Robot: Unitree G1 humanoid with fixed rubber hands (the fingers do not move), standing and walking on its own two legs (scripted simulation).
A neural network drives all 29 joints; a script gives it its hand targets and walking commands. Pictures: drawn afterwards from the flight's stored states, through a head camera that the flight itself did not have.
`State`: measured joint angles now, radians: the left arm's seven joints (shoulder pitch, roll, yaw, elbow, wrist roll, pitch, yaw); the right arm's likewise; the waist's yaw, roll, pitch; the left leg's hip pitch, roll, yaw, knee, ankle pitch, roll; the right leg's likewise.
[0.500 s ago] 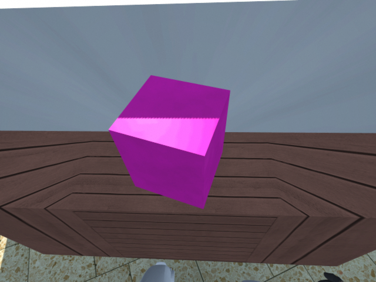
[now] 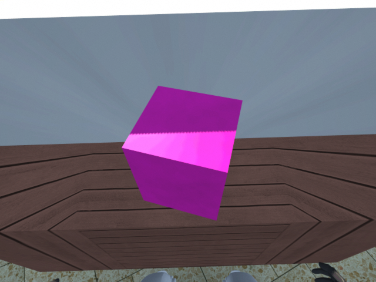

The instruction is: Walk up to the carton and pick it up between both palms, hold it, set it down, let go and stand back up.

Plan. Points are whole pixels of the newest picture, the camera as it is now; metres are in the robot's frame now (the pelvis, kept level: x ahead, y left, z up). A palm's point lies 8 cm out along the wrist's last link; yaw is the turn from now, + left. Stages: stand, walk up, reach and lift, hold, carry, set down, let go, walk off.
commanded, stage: walk up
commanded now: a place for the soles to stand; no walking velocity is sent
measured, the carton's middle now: (188, 155) +0.42 +0.01 -0.01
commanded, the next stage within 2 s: stand in 1.06 s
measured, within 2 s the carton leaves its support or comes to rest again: neither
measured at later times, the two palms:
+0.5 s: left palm out of the picture +0.11 +0.28 -0.07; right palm out of the picture +0.10 -0.34 -0.09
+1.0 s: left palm out of the picture +0.12 +0.27 -0.06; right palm out of the picture +0.09 -0.34 -0.09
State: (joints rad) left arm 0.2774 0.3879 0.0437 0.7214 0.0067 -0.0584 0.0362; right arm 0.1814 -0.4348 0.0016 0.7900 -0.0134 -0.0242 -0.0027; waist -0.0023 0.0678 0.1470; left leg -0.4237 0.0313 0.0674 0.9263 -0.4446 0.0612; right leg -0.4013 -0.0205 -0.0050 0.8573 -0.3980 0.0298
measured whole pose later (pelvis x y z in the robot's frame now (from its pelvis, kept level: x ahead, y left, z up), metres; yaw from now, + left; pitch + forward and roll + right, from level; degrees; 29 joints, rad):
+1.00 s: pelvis -0.02 -0.03 +0.01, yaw -1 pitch -5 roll +2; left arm 0.17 0.39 0.02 0.72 0.02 -0.04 0.01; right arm 0.17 -0.43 0.00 0.81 -0.01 -0.04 0.01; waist 0.00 0.01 0.15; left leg -0.37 0.01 0.09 0.81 -0.36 0.03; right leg -0.40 -0.04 0.00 0.86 -0.37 0.00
